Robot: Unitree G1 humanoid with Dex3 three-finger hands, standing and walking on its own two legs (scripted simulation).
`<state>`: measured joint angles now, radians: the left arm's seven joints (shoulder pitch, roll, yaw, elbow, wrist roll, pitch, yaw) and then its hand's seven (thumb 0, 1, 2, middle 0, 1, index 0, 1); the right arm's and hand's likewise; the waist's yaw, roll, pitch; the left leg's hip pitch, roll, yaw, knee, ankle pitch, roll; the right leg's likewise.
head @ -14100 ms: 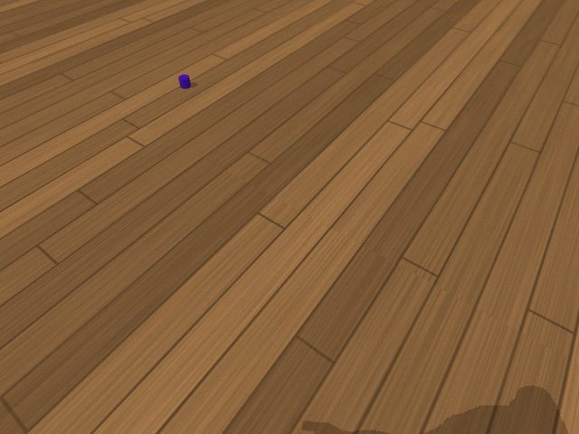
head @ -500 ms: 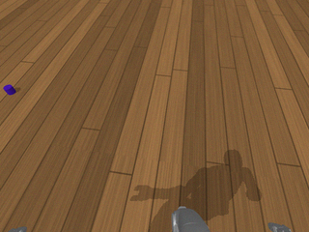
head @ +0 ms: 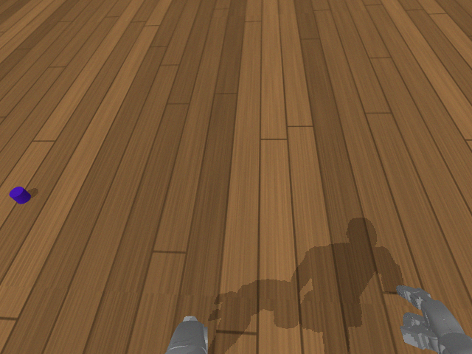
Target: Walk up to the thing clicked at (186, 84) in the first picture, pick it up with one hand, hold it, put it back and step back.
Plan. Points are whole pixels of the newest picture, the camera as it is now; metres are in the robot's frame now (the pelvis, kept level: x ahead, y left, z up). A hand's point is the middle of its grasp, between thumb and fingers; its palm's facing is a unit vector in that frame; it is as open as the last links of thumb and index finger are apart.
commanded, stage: walk up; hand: left
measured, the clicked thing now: (20, 195) +0.94 +1.22 -0.71
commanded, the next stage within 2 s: none
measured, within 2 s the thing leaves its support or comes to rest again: neither
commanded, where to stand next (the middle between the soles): +0.45 +1.30 m, yaw -40 degrees
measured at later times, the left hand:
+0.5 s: hand (11, 268) +0.30 +0.51 -0.10, palm faces -0.15 -0.77 -0.62, open 7.4 cm
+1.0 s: hand out of the picture +0.45 +0.68 -0.13, palm faces -0.37 -0.75 -0.55, open 7.4 cm
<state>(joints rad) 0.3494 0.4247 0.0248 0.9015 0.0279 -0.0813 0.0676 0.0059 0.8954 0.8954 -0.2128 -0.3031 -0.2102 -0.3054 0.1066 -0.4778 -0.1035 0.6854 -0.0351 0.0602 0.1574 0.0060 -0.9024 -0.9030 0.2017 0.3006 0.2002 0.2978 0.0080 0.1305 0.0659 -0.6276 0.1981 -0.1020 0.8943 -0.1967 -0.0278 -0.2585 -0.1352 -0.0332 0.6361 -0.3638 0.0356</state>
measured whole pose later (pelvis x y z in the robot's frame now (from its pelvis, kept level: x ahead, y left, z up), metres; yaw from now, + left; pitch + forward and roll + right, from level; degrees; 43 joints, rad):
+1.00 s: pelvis +0.26 +0.44 -0.02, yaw -20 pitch +0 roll -1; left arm 0.29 0.43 0.03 0.82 0.01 -0.08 0.10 0.00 0.90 0.90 -0.21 -0.30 -0.21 -0.30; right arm 0.30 -0.44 -0.11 0.67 -0.08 0.09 0.06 0.01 -0.90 -0.90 0.20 0.30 0.20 0.30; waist -0.08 0.08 0.13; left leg -0.45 -0.01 0.12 0.97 -0.47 0.05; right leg -0.49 0.02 -0.12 0.77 -0.28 -0.08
